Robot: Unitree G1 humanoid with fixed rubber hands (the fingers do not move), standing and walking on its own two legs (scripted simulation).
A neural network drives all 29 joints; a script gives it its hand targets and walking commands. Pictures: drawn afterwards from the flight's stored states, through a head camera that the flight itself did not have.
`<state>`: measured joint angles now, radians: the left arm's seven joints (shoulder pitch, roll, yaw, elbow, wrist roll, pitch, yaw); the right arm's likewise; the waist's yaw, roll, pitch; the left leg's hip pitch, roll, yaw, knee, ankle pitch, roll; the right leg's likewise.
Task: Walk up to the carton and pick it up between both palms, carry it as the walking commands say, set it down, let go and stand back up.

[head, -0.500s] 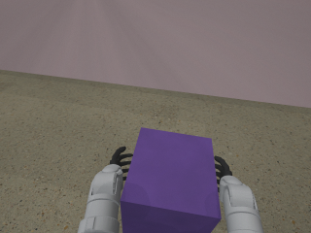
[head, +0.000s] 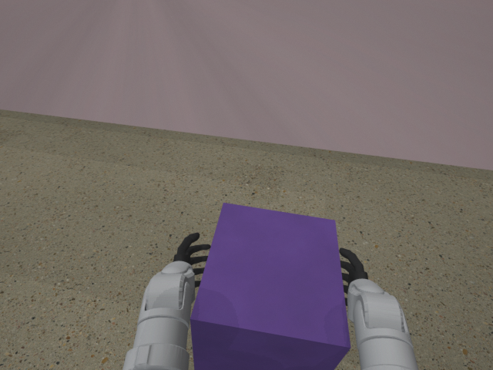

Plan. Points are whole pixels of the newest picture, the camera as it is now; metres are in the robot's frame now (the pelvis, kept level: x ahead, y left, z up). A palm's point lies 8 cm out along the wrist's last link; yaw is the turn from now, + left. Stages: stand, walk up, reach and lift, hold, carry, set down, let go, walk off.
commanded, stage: hold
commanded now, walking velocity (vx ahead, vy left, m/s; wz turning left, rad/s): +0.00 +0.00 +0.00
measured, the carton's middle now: (264, 304) +0.29 +0.00 -0.02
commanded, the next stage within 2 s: carry in 0.04 s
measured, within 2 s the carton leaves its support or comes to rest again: neither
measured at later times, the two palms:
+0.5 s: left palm (99, 263) +0.29 +0.27 +0.08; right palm (272, 254) +0.34 -0.02 +0.05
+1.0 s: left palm out of the picture +0.15 +0.51 +0.08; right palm (113, 258) +0.32 +0.27 +0.05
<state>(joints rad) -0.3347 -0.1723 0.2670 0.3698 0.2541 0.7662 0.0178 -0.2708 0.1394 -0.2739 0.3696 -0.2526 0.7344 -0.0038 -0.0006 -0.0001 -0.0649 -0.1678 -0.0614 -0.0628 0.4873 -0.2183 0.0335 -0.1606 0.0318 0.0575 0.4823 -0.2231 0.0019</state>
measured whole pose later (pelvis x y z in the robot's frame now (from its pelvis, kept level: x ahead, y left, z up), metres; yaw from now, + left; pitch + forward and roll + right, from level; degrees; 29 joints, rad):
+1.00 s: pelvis +0.00 +0.22 -0.01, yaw +37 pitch +2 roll +3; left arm -0.25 -0.15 0.14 -0.28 0.08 1.16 0.11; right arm -0.25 0.15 -0.16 -0.28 -0.09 1.18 -0.12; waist 0.00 0.04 0.02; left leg -0.56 -0.03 -0.02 1.12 -0.43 0.06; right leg -0.35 -0.22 -0.16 0.69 -0.36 0.05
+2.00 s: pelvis -0.29 +0.47 +0.00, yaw +67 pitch +5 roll -4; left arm -0.23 -0.14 0.14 -0.34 0.09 1.20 0.12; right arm -0.25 0.15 -0.15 -0.27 -0.09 1.18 -0.10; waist 0.00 0.00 -0.03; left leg -0.45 -0.07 -0.03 0.57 -0.21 0.09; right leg -0.52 -0.02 -0.10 1.04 -0.51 0.06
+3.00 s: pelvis -0.42 +0.29 -0.01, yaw +67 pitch -2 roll -1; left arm -0.21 -0.14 0.11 -0.15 0.12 1.16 0.11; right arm -0.20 0.14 -0.16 -0.12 -0.13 1.15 -0.07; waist 0.00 0.01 -0.16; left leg -0.48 -0.03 0.03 0.78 -0.26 -0.01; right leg -0.22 0.05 -0.11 0.60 -0.37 -0.08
